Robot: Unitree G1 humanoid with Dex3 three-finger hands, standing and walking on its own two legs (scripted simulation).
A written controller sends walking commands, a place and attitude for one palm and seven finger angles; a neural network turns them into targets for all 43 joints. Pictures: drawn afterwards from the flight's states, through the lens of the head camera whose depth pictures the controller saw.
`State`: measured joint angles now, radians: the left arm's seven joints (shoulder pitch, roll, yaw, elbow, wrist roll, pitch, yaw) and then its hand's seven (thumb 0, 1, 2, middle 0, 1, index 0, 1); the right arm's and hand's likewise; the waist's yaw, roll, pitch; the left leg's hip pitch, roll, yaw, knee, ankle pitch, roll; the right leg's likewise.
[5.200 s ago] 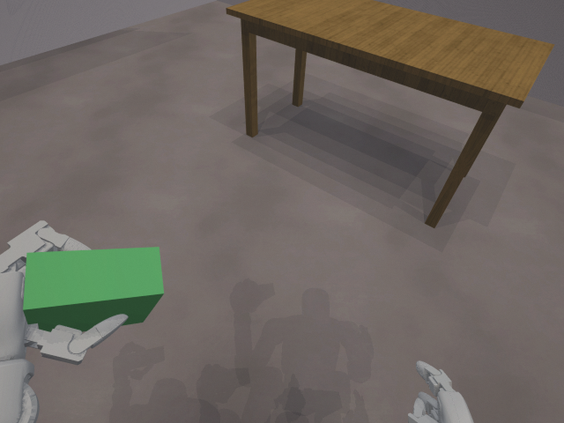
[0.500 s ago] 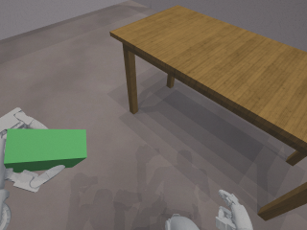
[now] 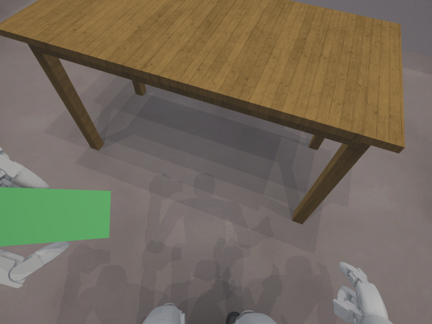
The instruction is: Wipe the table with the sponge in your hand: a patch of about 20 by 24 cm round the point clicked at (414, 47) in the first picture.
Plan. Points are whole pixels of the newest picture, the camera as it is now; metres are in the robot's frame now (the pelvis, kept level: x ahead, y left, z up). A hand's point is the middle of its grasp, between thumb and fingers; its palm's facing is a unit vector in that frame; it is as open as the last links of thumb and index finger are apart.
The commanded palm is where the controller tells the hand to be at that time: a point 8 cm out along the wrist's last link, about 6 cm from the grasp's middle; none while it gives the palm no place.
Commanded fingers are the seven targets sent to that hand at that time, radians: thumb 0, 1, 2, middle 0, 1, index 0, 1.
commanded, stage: turn to face it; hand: left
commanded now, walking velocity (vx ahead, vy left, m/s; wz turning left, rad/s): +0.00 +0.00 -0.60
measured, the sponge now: (58, 217) +0.23 +0.20 +0.16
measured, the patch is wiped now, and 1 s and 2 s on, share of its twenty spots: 0.00 0.00 0.00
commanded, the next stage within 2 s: take the last steps up to it in 1.14 s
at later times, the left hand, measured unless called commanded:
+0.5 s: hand (155, 216) +0.23 +0.09 +0.18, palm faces +0.06 -0.84 -0.55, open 9.7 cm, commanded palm +0.17 +0.16 +0.19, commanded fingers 0.00 0.10 1.30 -1.20 -1.60 -1.20 -1.60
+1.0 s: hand (185, 228) +0.22 +0.05 +0.18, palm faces -0.11 -0.89 -0.44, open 9.7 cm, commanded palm +0.19 +0.10 +0.19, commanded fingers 0.00 0.10 1.30 -1.20 -1.60 -1.20 -1.60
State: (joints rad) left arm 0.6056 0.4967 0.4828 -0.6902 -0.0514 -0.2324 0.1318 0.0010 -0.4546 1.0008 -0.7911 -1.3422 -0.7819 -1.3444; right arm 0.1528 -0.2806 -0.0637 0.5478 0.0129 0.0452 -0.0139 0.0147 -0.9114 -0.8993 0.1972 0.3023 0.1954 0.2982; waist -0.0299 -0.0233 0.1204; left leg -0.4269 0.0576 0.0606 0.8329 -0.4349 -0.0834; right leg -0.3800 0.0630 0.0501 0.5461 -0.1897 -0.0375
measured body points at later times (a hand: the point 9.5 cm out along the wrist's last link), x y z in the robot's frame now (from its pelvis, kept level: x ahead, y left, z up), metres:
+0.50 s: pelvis -0.07 -0.05 -0.01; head -0.01 -0.10 +0.44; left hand +0.22 +0.13 +0.20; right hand +0.03 -0.30 -0.12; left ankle -0.03 +0.10 -0.68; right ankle -0.09 -0.14 -0.73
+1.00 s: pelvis -0.10 -0.04 +0.00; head -0.07 -0.04 +0.45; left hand +0.22 +0.10 +0.20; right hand -0.06 -0.33 -0.07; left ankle -0.04 +0.08 -0.73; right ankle -0.11 -0.13 -0.70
